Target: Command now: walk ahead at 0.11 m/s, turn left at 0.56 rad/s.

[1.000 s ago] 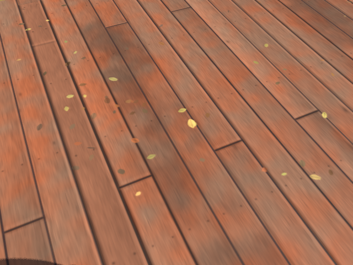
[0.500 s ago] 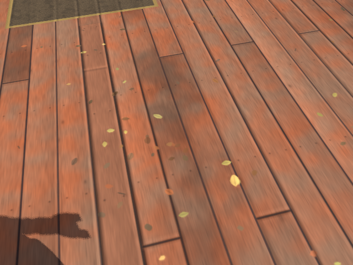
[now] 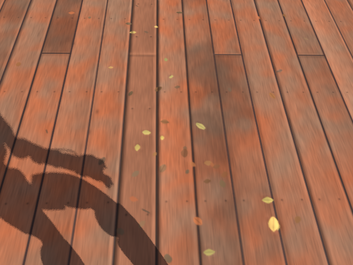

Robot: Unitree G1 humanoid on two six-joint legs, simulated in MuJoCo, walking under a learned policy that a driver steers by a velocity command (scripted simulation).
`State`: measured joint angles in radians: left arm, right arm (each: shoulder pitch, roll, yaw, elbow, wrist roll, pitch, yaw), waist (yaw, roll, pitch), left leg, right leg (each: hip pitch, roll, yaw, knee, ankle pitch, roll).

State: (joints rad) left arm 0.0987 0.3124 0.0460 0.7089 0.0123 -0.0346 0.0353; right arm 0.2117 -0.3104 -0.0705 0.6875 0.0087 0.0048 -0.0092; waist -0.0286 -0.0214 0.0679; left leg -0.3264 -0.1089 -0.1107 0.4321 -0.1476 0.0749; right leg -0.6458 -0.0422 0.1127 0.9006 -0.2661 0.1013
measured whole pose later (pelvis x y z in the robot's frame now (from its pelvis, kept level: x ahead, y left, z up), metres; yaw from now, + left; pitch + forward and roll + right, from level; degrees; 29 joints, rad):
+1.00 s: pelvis +0.05 +0.00 -0.01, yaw +18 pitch +0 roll +1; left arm 0.20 0.29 0.06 0.80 -0.02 0.05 0.01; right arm 0.10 -0.23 -0.04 0.73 -0.01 0.03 -0.03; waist 0.02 -0.01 0.04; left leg -0.23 -0.02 0.09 0.51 -0.28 0.05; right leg -0.29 -0.05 -0.02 0.75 -0.46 0.06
